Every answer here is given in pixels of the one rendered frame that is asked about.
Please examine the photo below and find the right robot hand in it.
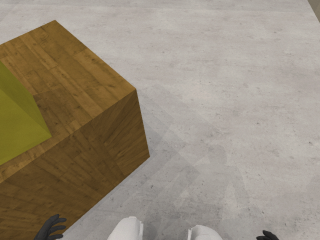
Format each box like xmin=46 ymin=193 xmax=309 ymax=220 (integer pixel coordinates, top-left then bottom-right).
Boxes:
xmin=256 ymin=230 xmax=279 ymax=240

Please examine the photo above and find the robot thigh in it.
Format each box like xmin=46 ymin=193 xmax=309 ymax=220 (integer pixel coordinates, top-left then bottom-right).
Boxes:
xmin=107 ymin=217 xmax=144 ymax=240
xmin=185 ymin=225 xmax=223 ymax=240

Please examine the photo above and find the carton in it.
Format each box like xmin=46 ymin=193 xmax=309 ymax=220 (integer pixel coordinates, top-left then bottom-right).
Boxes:
xmin=0 ymin=61 xmax=52 ymax=165

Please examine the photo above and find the robot right thigh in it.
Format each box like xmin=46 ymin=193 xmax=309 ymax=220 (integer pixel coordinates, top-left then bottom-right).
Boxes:
xmin=185 ymin=225 xmax=223 ymax=240

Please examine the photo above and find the pedestal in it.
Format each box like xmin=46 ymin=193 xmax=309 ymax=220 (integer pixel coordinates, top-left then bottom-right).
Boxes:
xmin=0 ymin=20 xmax=150 ymax=240

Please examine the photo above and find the left robot hand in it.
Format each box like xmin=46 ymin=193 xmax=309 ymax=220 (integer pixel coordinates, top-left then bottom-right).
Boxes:
xmin=33 ymin=214 xmax=67 ymax=240

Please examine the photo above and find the robot left thigh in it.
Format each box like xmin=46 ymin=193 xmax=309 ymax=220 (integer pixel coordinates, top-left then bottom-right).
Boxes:
xmin=107 ymin=217 xmax=144 ymax=240

